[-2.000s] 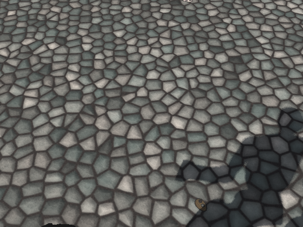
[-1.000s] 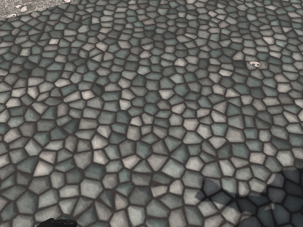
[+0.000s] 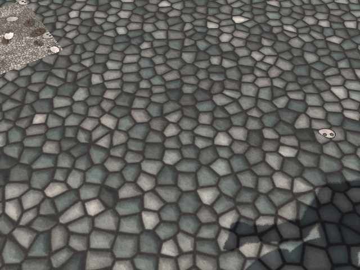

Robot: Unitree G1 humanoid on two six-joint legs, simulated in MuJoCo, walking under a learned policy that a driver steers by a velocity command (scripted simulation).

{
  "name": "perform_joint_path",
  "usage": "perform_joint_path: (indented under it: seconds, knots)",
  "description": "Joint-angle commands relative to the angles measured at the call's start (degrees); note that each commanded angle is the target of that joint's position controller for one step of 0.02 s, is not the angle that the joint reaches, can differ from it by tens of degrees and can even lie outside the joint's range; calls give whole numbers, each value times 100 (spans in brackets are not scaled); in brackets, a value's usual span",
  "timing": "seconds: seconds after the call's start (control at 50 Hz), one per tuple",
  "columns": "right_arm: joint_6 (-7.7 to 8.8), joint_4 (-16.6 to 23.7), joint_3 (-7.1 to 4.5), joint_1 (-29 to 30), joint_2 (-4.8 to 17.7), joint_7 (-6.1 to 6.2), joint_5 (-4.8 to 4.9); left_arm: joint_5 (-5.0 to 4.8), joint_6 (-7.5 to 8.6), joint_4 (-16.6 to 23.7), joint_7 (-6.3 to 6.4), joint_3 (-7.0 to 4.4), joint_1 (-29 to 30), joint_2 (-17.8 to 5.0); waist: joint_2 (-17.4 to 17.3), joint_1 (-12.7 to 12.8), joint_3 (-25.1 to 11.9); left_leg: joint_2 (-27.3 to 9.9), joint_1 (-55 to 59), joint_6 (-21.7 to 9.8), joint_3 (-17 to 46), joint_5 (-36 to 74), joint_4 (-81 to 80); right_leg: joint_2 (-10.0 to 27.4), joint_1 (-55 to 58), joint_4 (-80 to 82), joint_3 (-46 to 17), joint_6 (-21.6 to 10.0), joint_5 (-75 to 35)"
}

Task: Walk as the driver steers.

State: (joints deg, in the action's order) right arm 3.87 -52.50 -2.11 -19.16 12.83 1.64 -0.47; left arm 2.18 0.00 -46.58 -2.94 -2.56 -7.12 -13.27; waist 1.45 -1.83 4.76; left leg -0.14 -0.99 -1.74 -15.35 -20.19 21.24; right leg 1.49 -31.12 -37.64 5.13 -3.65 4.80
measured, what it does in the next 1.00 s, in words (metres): steps on the spot: right foot, then left foot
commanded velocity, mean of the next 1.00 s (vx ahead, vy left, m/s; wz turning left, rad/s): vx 0.04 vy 0.00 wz -0.17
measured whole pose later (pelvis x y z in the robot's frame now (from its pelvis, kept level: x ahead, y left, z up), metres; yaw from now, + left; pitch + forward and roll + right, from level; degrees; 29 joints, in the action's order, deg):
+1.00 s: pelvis +0.06 +0.02 +0.01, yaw -5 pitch +1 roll -1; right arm -2.6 -49.5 -5.0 -13.8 17.3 0.4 -0.4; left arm -0.5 -1.2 -46.9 2.7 -2.7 -6.1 -16.1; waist -1.6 -1.8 3.3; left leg 5.6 -15.7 -0.9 12.0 -10.0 25.2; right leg -4.2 -13.1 -31.1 -3.3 0.2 21.9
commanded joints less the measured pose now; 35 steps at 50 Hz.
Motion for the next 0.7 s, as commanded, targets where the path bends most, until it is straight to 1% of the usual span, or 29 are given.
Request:
perform_joint_path:
  seconds: [0.02,0.04,0.06,0.08,0.1,0.12,0.14,0.16,0.18,0.2,0.22,0.26,0.34,0.36,0.4,0.48,0.52,0.54,0.56,0.58,0.6,0.62,0.64,0.66,0.68,0.7]
  knots:
    - [-53,302,-260,145,995,87,24,63,80,180,34,-139,-721,-459,-726,373,-646,-1460,19,-456,338,5528,1131,-359,1052,400,157,-303,445]
    - [-115,332,-276,206,1018,77,38,96,155,36,88,-197,-1219,-544,-437,618,-937,-1301,-105,-297,242,5002,2157,-505,1654,965,143,-435,-12]
    - [-138,420,-272,-34,991,52,21,118,240,7,180,-333,-1599,-1037,270,771,-1347,-976,-987,2,197,3086,3668,246,2705,1165,-830,-702,-2192]
    - [-201,658,-142,-645,373,-1,52,-1,173,112,242,-521,-1420,-1760,1357,245,-1942,174,-2864,306,433,-1970,5652,1994,4165,721,-3051,-1877,-5514]
    - [-298,639,-163,-325,663,-8,-105,-301,62,213,253,-540,-1641,-1652,451,640,-2520,94,-3092,319,1575,-1798,5945,2032,4054,1198,-3472,-2153,-4282]
    - [-332,721,-170,38,657,-14,-61,-285,-22,279,298,-478,-1181,-1403,208,513,-1759,-114,-3315,314,1695,-1356,5870,1860,3346,1526,-3083,-2013,-2863]
    - [-329,758,-170,356,667,2,-64,-253,-88,321,329,-368,-785,-1036,-40,386,-1020,-275,-3356,315,1704,-912,5376,1512,2572,1844,-2734,-1707,-2006]
    - [-355,799,-191,485,712,17,-117,-247,-118,336,350,-310,-561,-839,-15,243,-676,-358,-3239,326,1724,-620,4937,1177,2119,2006,-2468,-1417,-1603]
    - [-434,775,-199,344,717,19,-181,-239,-128,361,362,-284,-459,-732,123,136,-663,-354,-2933,349,1707,-429,4684,969,1793,2092,-2268,-1270,-1408]
    - [-513,739,-193,251,667,18,-198,-191,-109,365,340,-284,-456,-751,126,97,-777,-270,-2718,354,1676,-331,4578,845,1657,2096,-2180,-1187,-1422]
    - [-561,733,-180,184,597,14,-176,-163,-78,368,314,-309,-468,-836,99,65,-883,-216,-2622,366,1675,-295,4455,769,1616,2083,-2141,-1144,-1442]
    - [-607,780,-172,258,542,11,-133,-140,-52,382,289,-364,-490,-997,123,82,-972,-180,-2632,395,1715,-213,4105,676,1600,2128,-2200,-1069,-984]
    - [-668,959,-196,733,633,36,-118,-125,-148,412,297,-409,-585,-1075,417,288,-852,-125,-2862,458,1830,-90,3442,562,1648,2401,-2688,-926,1026]
    - [-668,998,-200,824,650,39,-106,-119,-170,416,297,-420,-614,-1090,452,328,-809,-98,-2888,463,1854,-93,3298,561,1671,2444,-2827,-907,1320]
    - [-647,993,-191,828,639,46,-77,-97,-185,413,299,-417,-641,-1067,475,367,-818,-64,-2799,430,1847,-118,3019,594,1755,2447,-2919,-882,1444]
    - [-578,980,-154,734,600,68,-9,-37,-204,372,284,-380,-588,-978,551,391,-838,97,-2152,257,1725,-349,2350,583,1643,2339,-2978,-848,1138]
    - [-545,939,-143,514,604,84,28,-38,-233,327,276,-357,-561,-946,580,335,-815,205,-1714,117,1640,-410,1733,605,1577,2269,-3090,-791,914]
    - [-522,883,-133,305,574,93,35,-69,-256,296,287,-345,-534,-938,543,231,-793,256,-1383,22,1587,-217,1157,568,1502,2183,-3106,-704,835]
    - [-485,775,-114,9,516,102,16,-123,-273,267,320,-307,-489,-876,466,78,-793,236,-911,-100,1534,255,293,477,1353,2053,-2983,-533,949]
    - [-436,772,-103,84,594,118,-44,-153,-257,228,357,-234,-622,-678,110,171,-701,-102,-626,-224,1962,437,-426,235,1111,1820,-2747,-249,1325]
    - [-382,899,-75,287,786,122,-157,-178,-225,154,374,-99,-1018,-267,-937,401,-907,-1337,-431,-469,3443,-61,-1142,-253,960,848,-2063,54,1882]
    - [-345,1004,-31,877,892,53,-196,-161,-203,130,396,-139,-755,-473,-1209,434,-311,-1977,-1678,-918,4245,316,-1403,-782,1047,699,-1239,184,1987]
    - [-295,971,45,1096,583,2,-142,-83,-192,77,380,-149,-604,-586,-827,516,-192,-1694,-2138,-948,3873,636,-1274,-403,1772,412,-1293,238,1579]
    - [-256,930,66,1260,570,-33,-61,-106,-165,27,351,-123,-570,-498,-883,594,-234,-1277,-2057,-728,3441,870,-1070,-432,1957,622,-1169,246,1146]
    - [-253,893,2,1219,775,-48,-43,-107,-141,9,357,-117,-456,-522,-995,515,-242,-982,-1754,-582,3194,1285,-837,-497,1904,718,-1060,281,937]
    - [-257,855,-77,1068,1023,-38,-9,-91,-128,6,370,-139,-384,-622,-1137,431,-264,-866,-1372,-561,3145,1966,-588,-553,1701,738,-931,310,938]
